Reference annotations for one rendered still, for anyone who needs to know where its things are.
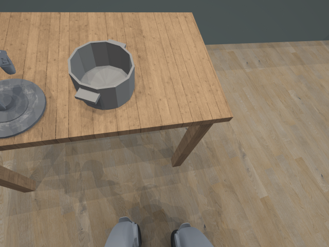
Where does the knob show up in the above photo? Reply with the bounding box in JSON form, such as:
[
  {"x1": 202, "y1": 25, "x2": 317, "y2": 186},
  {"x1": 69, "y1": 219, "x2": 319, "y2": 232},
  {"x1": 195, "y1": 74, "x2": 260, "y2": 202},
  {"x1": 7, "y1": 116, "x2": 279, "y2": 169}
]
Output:
[{"x1": 0, "y1": 93, "x2": 14, "y2": 111}]

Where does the pot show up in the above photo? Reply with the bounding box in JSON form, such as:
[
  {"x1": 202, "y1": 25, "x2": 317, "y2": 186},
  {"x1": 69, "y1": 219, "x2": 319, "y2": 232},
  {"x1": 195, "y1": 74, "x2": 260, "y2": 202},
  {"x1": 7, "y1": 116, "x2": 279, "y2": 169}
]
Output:
[{"x1": 68, "y1": 39, "x2": 135, "y2": 110}]

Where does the robot left hand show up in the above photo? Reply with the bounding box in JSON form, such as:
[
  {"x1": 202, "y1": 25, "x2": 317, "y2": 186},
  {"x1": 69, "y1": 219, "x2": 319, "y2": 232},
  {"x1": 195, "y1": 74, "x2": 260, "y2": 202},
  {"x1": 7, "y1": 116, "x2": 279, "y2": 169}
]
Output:
[{"x1": 0, "y1": 50, "x2": 16, "y2": 111}]

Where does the right robot thigh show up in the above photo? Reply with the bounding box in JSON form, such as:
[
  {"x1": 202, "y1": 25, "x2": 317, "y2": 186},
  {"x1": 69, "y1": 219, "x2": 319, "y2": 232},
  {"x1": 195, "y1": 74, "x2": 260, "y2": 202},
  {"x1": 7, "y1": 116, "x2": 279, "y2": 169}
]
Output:
[{"x1": 174, "y1": 227, "x2": 214, "y2": 247}]

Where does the lid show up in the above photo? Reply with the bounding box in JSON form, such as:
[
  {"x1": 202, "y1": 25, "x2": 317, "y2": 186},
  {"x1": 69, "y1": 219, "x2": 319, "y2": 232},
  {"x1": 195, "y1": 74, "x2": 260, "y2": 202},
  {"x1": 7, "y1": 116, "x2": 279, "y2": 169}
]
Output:
[{"x1": 0, "y1": 79, "x2": 46, "y2": 138}]

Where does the left robot shin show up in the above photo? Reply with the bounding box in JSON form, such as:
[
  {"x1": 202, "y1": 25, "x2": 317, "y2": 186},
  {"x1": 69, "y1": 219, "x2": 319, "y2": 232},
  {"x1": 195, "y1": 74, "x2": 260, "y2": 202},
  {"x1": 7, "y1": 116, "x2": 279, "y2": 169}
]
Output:
[{"x1": 119, "y1": 217, "x2": 132, "y2": 223}]

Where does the table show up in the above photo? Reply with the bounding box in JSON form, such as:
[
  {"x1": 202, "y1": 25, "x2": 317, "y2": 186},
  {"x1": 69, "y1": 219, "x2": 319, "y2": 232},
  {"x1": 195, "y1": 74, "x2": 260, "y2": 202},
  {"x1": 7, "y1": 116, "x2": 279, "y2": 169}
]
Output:
[{"x1": 0, "y1": 12, "x2": 233, "y2": 193}]

